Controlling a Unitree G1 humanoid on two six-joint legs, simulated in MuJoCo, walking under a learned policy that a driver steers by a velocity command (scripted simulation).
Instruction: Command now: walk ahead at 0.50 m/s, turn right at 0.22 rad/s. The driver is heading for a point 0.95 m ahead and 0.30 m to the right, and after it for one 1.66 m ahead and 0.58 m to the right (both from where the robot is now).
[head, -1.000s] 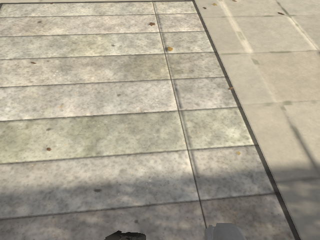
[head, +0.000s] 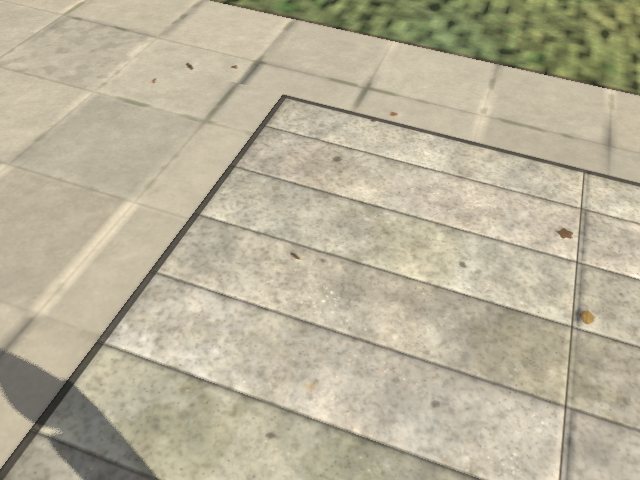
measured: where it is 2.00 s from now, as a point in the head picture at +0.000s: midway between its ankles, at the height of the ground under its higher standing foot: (448, 342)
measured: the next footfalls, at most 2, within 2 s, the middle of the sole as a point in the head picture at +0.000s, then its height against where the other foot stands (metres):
right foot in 0.32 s outside the picture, level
left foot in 0.78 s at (314, 421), level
